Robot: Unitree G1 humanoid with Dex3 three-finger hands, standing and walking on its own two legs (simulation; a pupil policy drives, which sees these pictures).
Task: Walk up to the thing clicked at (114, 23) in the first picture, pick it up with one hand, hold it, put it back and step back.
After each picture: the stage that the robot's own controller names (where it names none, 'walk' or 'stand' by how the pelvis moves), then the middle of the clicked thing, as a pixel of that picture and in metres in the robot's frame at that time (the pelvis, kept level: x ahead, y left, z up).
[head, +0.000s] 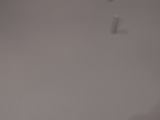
stand; (114, 24) +1.62 -0.41 -0.65
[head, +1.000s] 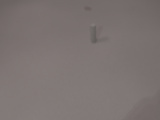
walk; (93, 33) +1.53 +0.01 -0.63
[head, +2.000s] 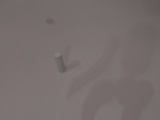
walk; (60, 62) +0.96 +0.30 -0.65
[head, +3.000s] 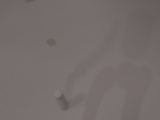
walk; (61, 100) +0.60 +0.27 -0.65
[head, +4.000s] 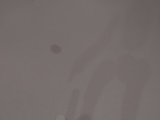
walk; out of the picture +0.39 +0.21 -0.64
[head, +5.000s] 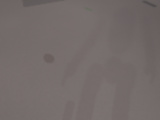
stand; out of the picture +0.32 +0.18 -0.66
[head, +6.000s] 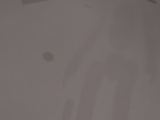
stand; out of the picture +0.32 +0.19 -0.66
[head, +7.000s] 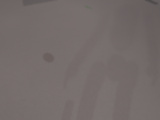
stand; out of the picture +0.31 +0.20 -0.66
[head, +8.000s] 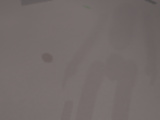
stand; out of the picture +0.30 +0.20 -0.66
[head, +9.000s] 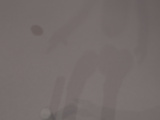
go down; (48, 117) +0.34 +0.20 -0.59
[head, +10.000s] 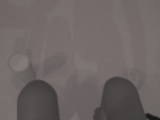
go down; (24, 70) +0.39 +0.23 -0.24
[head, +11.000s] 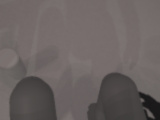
close in; (13, 66) +0.38 +0.24 -0.22
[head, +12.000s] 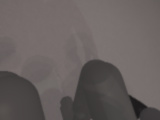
close; out of the picture +0.37 +0.27 -0.15
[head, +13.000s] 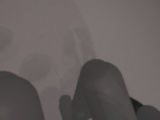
close; out of the picture +0.38 +0.28 -0.15
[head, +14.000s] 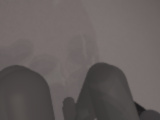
lift; out of the picture +0.33 +0.26 -0.14
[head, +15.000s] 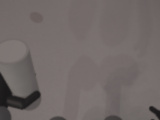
lift; (23, 81) +0.31 +0.18 +0.07
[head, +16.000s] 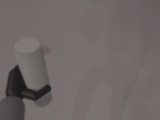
hold; (36, 76) +0.34 +0.15 +0.08
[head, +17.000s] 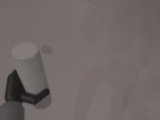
hold; (34, 80) +0.32 +0.16 +0.08
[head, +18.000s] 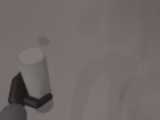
crouch; (38, 84) +0.32 +0.15 +0.04
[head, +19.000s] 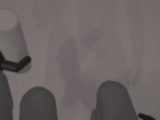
crouch; (14, 48) +0.43 +0.20 -0.03
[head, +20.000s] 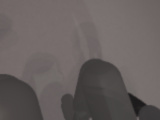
lower; out of the picture +0.42 +0.30 -0.13
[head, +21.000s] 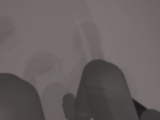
lower; out of the picture +0.40 +0.29 -0.14
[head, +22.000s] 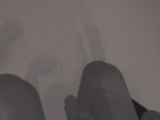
lower; out of the picture +0.40 +0.27 -0.13
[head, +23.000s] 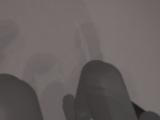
lower; out of the picture +0.39 +0.27 -0.15
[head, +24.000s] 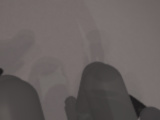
draw back; out of the picture +0.38 +0.24 -0.13
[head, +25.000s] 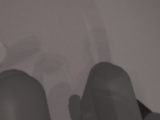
stand; out of the picture +0.37 +0.23 -0.16
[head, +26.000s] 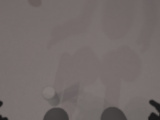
walk; (51, 97) +0.37 +0.18 -0.46
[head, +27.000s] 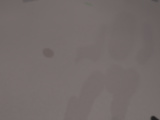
stand; out of the picture +0.34 +0.16 -0.59
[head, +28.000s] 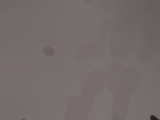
stand; out of the picture +0.33 +0.16 -0.60
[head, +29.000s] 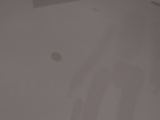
stand; out of the picture +0.36 +0.15 -0.65
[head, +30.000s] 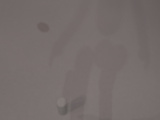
walk; (62, 106) +0.40 +0.10 -0.64
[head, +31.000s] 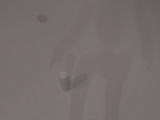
walk; (64, 81) +0.61 +0.15 -0.63
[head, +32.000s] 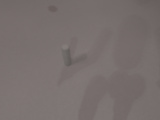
walk; (66, 55) +0.92 +0.17 -0.63
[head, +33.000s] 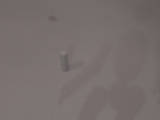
stand; (64, 61) +0.97 +0.18 -0.64
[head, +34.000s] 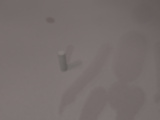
stand; (62, 61) +1.00 +0.20 -0.66
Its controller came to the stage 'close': yes
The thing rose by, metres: 0.70
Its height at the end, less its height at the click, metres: +0.00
